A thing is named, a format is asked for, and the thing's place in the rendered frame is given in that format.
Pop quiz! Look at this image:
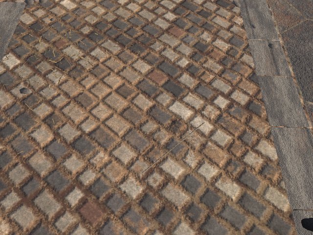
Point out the right robot hand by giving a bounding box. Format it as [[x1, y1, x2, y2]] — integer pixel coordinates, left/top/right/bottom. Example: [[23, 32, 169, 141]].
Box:
[[301, 217, 313, 232]]

